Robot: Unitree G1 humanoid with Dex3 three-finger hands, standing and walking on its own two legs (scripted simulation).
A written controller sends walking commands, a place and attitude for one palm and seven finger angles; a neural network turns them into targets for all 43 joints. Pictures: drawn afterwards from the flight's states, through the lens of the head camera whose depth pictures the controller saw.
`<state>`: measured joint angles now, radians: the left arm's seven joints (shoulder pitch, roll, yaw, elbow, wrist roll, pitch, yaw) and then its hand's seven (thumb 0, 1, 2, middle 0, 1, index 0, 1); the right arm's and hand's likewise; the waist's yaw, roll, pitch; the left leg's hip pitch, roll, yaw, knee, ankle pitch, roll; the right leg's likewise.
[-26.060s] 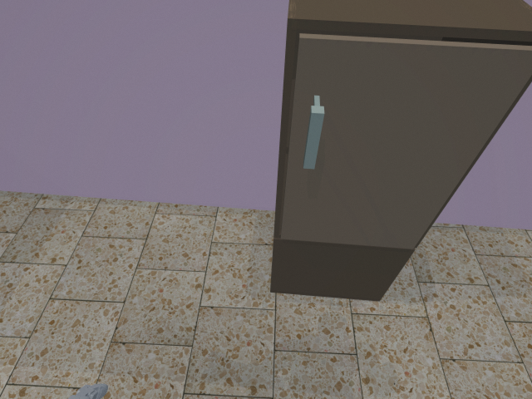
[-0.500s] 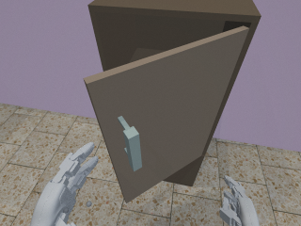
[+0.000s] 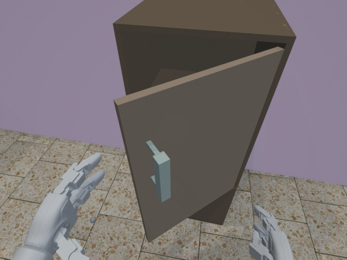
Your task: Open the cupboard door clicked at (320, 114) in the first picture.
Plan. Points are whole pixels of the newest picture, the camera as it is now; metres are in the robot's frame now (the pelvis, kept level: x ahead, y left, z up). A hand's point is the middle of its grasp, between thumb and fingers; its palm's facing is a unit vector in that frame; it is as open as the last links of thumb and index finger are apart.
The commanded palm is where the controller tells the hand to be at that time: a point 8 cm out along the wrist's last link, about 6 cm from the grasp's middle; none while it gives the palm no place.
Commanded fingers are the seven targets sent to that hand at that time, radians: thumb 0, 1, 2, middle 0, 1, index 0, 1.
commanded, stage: draw the hand back to the body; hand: left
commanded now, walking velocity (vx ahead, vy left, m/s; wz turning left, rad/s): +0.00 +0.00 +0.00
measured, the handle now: (157, 171) +0.27 +0.07 +0.12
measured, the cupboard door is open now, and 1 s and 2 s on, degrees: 44 44 44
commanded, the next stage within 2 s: step back with the hand held close in 1.14 s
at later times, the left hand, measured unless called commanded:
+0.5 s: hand (55, 185) +0.19 +0.22 +0.17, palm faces +0.38 -0.83 -0.41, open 12.3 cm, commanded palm +0.14 +0.26 +0.19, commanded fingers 0.00 0.48 0.72 -0.19 -0.30 -0.19 -0.30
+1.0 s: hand (48, 168) +0.21 +0.23 +0.19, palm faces +0.45 -0.80 -0.39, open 7.6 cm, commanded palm +0.16 +0.27 +0.21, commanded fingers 0.00 0.90 0.90 -0.20 -0.30 -0.20 -0.30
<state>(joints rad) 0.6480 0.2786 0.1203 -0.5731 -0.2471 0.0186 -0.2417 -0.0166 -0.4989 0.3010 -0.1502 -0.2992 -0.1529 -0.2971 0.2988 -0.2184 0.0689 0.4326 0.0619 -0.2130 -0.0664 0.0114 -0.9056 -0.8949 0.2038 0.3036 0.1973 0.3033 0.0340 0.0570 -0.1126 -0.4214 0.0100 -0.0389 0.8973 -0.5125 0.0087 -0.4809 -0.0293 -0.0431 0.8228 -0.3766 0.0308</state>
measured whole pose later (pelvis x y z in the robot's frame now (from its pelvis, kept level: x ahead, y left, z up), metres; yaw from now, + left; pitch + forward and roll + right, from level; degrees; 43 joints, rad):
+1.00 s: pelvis +0.02 -0.02 +0.04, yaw -1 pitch -3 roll +0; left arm 0.47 0.32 0.32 -0.40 -0.05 -0.07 0.12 0.01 0.85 0.88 -0.20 -0.30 -0.21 -0.30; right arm 0.20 -0.22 0.01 0.63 0.00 -0.16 -0.09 0.01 -0.91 -0.89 0.20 0.30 0.20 0.30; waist 0.07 0.07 0.01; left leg -0.08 0.03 -0.02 0.46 -0.32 -0.02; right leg -0.18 -0.01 -0.03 0.47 -0.24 0.00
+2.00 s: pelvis -0.10 +0.00 +0.02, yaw -1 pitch -1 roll -1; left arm 0.52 0.39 0.41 -0.51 0.00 -0.20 0.18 0.01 0.89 0.90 -0.21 -0.30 -0.21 -0.30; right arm 0.21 -0.22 0.00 0.58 0.00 -0.05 -0.08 0.01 -0.91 -0.89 0.20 0.30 0.20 0.30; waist 0.00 -0.01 0.05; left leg -0.40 0.00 -0.01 0.65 -0.27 0.02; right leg -0.45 -0.04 -0.02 0.55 -0.16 0.03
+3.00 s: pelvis -0.31 -0.03 +0.05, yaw +1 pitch +1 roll +2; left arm 0.51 0.35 0.37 -0.39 -0.01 -0.18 0.15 0.01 0.89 0.90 -0.21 -0.30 -0.21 -0.30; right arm 0.29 -0.22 0.00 0.69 -0.01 -0.10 -0.08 0.01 -0.91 -0.89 0.21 0.30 0.20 0.30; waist 0.01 -0.03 -0.08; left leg -0.46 0.02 0.04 0.92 -0.28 0.00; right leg -0.18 0.01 -0.07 0.41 -0.25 -0.07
